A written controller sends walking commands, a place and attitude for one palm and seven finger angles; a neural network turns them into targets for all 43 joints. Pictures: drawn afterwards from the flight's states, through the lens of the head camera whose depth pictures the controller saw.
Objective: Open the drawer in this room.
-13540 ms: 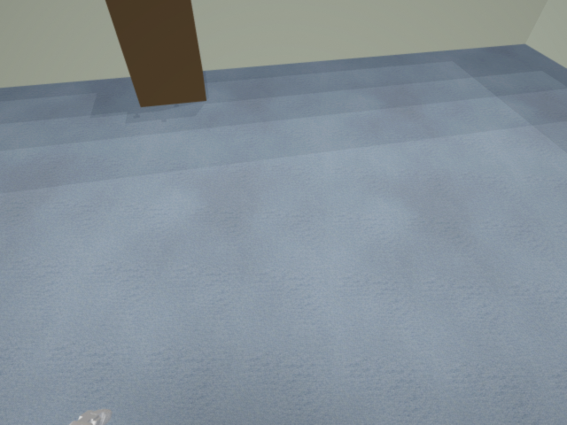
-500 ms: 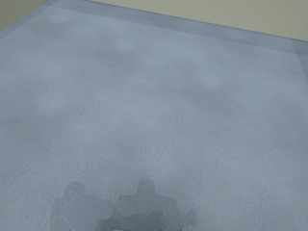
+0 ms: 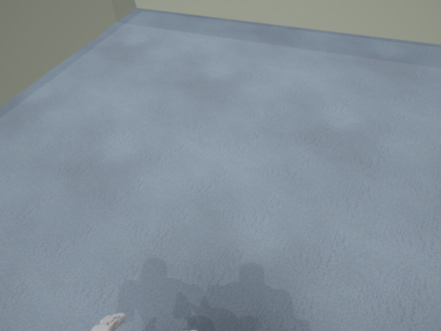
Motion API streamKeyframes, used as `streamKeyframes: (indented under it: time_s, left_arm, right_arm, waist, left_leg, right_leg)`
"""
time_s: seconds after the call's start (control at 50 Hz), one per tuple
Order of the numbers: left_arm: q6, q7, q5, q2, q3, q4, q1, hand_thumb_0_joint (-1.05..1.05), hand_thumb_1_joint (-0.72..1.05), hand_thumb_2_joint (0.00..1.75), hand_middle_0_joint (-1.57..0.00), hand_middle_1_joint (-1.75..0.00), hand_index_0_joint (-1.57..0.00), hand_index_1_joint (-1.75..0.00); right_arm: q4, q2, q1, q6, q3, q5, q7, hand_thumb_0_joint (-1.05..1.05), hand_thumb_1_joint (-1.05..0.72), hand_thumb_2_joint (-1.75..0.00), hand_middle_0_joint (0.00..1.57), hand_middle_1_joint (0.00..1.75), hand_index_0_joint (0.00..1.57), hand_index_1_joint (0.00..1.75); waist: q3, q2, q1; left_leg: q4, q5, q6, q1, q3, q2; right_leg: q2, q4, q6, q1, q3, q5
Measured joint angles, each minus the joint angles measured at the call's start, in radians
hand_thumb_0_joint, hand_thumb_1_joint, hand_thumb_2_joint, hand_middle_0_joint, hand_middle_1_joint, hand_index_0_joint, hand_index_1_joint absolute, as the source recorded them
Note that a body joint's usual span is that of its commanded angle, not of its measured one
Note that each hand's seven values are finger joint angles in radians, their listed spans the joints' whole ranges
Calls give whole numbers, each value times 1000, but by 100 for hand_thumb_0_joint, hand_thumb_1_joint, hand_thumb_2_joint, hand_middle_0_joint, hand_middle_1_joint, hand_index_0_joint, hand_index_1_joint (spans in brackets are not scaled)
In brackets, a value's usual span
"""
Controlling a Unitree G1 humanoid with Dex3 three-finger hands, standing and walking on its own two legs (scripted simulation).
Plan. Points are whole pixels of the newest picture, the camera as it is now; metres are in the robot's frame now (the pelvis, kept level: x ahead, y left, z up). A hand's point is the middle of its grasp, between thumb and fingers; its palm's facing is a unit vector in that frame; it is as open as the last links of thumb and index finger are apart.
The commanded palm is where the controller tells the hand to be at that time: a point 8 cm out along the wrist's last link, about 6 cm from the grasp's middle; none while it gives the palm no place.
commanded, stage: turn or walk to find it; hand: left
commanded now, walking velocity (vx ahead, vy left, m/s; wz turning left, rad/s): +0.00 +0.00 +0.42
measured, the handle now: out of the picture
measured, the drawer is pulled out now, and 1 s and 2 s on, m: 0.00 0.00 0.00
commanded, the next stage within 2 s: none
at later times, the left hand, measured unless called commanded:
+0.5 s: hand out of the picture -0.07 +0.23 -0.18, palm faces +0.29 -0.92 -0.25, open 7.4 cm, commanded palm none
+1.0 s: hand out of the picture -0.02 +0.20 -0.14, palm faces +0.43 -0.86 -0.28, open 7.4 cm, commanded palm none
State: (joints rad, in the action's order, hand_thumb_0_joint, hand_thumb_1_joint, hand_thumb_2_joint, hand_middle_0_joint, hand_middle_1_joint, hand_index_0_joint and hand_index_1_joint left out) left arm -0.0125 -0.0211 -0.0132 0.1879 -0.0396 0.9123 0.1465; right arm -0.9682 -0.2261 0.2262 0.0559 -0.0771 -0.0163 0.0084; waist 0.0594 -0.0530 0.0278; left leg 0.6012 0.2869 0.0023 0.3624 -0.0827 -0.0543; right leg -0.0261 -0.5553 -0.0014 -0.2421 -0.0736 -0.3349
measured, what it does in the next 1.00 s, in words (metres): steps on the spot, turning left: left foot, then right foot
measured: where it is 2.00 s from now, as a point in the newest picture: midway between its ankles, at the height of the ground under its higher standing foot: outside the picture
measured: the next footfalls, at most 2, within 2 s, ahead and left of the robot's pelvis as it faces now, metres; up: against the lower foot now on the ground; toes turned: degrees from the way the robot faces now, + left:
left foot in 0.46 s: -0.02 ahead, +0.13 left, +0.00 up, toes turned +18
right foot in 0.90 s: +0.04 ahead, -0.09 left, +0.00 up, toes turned +19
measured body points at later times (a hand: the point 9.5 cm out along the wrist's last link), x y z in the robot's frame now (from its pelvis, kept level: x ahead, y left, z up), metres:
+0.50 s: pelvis -0.03 +0.02 +0.00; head +0.01 +0.05 +0.44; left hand -0.08 +0.28 -0.16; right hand +0.14 -0.20 -0.13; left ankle -0.06 +0.12 -0.73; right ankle -0.02 -0.10 -0.71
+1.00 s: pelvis -0.03 -0.02 +0.00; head +0.01 -0.04 +0.45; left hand -0.04 +0.25 -0.12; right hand +0.12 -0.23 -0.16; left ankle -0.09 +0.10 -0.68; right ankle +0.00 -0.11 -0.73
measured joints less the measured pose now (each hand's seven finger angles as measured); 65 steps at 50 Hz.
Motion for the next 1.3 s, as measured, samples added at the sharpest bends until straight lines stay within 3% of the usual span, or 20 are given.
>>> streamKeyframes:
  time_s: [0.04,0.1,0.18,0.28,0.38,0.44,0.46,0.52,0.58,0.7,0.84,0.9,0.94,0.98,1.02,1.08,1.16,1.3]
  left_arm:
    - [6,-1,-1,-13,6,-4,13,1,91,90,-20,-30,-20,-29]
    - [5,-3,-1,-26,9,2,36,1,91,90,-20,-30,-20,-29]
    - [6,-5,-3,-31,11,18,59,1,91,90,-20,-30,-20,-29]
    - [12,-3,-9,-27,8,33,82,1,91,90,-20,-30,-20,-29]
    - [8,1,-15,3,-2,53,103,1,91,90,-20,-30,-20,-30]
    - [-3,1,-10,30,-13,69,118,1,91,90,-20,-30,-20,-30]
    - [-10,2,-5,41,-18,72,123,1,91,90,-20,-30,-20,-30]
    - [-46,-4,-2,72,-27,90,114,1,91,90,-20,-30,-20,-29]
    - [-56,2,-2,81,-32,95,93,1,91,90,-20,-30,-20,-29]
    - [-41,8,0,74,-27,57,52,1,91,90,-20,-30,-19,-29]
    - [-31,7,6,43,-14,15,-4,1,91,90,-20,-30,-19,-29]
    - [-11,8,8,29,-5,-4,-8,1,91,90,-20,-30,-19,-29]
    - [5,4,-1,8,3,-7,-7,1,91,90,-20,-30,-20,-29]
    - [10,3,-2,-6,9,-12,6,1,91,90,-20,-30,-20,-29]
    - [9,0,-2,-16,10,-11,22,1,91,90,-20,-30,-20,-29]
    - [9,-3,-3,-24,13,0,42,1,91,90,-20,-30,-20,-29]
    - [10,-3,-7,-24,12,16,66,1,91,90,-20,-30,-20,-29]
    - [4,2,-16,8,-1,47,98,1,91,90,-20,-30,-20,-30]
  right_arm:
    - [-9,-8,5,15,-9,-4,0,1,-90,-90,20,30,20,30]
    - [-18,-19,7,25,-19,-6,7,1,-91,-90,20,30,20,30]
    - [-27,-23,12,27,-21,-7,11,1,-91,-90,20,30,19,30]
    - [-43,-21,-8,33,-11,-4,8,1,-91,-90,20,30,19,30]
    - [-32,-14,-63,22,6,6,5,1,-91,-90,20,30,19,30]
    - [-7,-11,-90,0,15,7,6,1,-91,-90,20,30,19,30]
    - [2,-10,-97,-11,16,5,7,1,-91,-90,20,30,19,30]
    - [20,8,-119,-29,25,0,3,1,-91,-90,20,30,19,30]
    - [28,16,-120,-32,32,-3,-8,1,-91,-90,20,30,19,30]
    - [28,25,-103,-33,37,-3,-7,1,-90,-90,20,30,20,30]
    - [21,21,-61,-18,23,-9,-2,1,-90,-90,20,30,20,30]
    - [15,12,-35,-10,13,-5,-1,1,-90,-90,20,30,20,30]
    - [9,-4,-24,-3,1,1,0,1,-90,-90,20,30,20,30]
    - [1,-12,-12,13,-8,-1,-1,1,-90,-90,20,30,20,30]
    - [-9,-20,-7,22,-14,-4,3,1,-90,-90,20,30,20,30]
    - [-18,-26,-2,25,-16,-5,9,1,-91,-90,20,30,19,30]
    - [-30,-24,-6,30,-13,-4,11,1,-91,-90,20,30,19,30]
    - [-27,-10,-61,21,6,6,9,1,-91,-90,20,30,19,30]
  waist:
    - [3,-3,1]
    - [8,0,4]
    - [12,12,6]
    - [23,37,-15]
    - [39,64,-46]
    - [35,76,-52]
    - [31,82,-53]
    - [36,110,-67]
    - [30,98,-63]
    - [20,75,-53]
    - [17,45,-17]
    - [8,36,-9]
    - [11,1,-3]
    - [9,-1,-1]
    - [10,0,-2]
    - [15,5,1]
    - [22,24,-6]
    - [43,64,-42]
  left_leg:
    - [204,130,10,65,7,-12]
    - [466,117,28,136,32,3]
    - [568,71,56,144,45,46]
    - [440,128,71,74,67,82]
    - [213,170,57,-22,117,83]
    - [4,50,40,-106,154,78]
    - [-32,-9,17,-115,155,74]
    - [-7,32,-30,-109,156,56]
    - [-62,10,-36,-126,129,51]
    - [-148,-54,-42,-145,81,38]
    - [-129,-65,-21,-109,27,21]
    - [-79,-49,-1,-72,7,5]
    - [30,43,6,-27,-8,9]
    - [235,162,13,40,3,-6]
    - [420,161,23,93,24,-1]
    - [551,112,44,127,45,28]
    - [514,114,63,104,63,65]
    - [221,168,55,-14,121,84]
  right_leg:
    - [-10,-6,29,6,-19,6]
    - [-24,27,38,34,-44,26]
    - [-40,54,39,54,-81,36]
    - [-68,52,35,54,-124,34]
    - [-100,14,16,35,-162,20]
    - [-120,-47,-8,9,-189,-8]
    - [-131,-91,-18,-12,-188,-23]
    - [-115,-318,-48,-104,-77,-183]
    - [-85,-478,-62,-172,-16,-144]
    - [-67,-463,-82,-194,28,-91]
    - [-31,-235,-75,-112,33,-96]
    - [-17,-24,-65,-23,18,22]
    - [-4,-12,-8,-13,-10,34]
    - [-19,-22,25,-8,-32,15]
    - [-31,0,34,12,-48,19]
    - [-45,31,33,36,-76,34]
    - [-66,45,31,49,-111,40]
    - [-109,9,8,29,-165,31]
